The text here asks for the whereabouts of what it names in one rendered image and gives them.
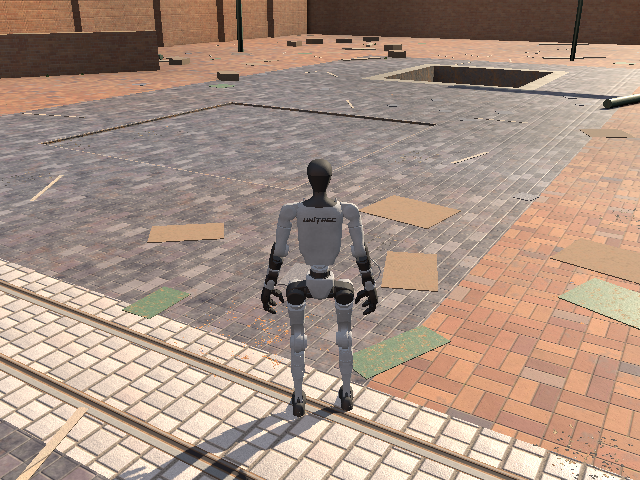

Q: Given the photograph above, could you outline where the robot right forearm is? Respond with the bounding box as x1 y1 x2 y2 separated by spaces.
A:
356 242 376 291

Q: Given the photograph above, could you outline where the robot right thigh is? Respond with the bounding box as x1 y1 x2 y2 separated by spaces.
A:
334 279 354 349

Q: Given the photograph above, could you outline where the robot left upper arm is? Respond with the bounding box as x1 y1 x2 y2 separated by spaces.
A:
273 202 299 257

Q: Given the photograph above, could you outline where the robot left forearm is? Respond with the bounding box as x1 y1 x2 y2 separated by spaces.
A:
264 242 284 290

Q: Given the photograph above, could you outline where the right robot shin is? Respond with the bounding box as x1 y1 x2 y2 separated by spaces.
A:
339 331 353 397

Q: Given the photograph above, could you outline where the robot left hand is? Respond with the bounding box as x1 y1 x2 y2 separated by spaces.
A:
261 287 284 314

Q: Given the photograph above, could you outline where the robot right upper arm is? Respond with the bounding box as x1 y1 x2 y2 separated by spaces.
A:
340 202 367 258

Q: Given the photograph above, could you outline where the robot right hand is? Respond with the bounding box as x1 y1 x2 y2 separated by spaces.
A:
355 287 378 315

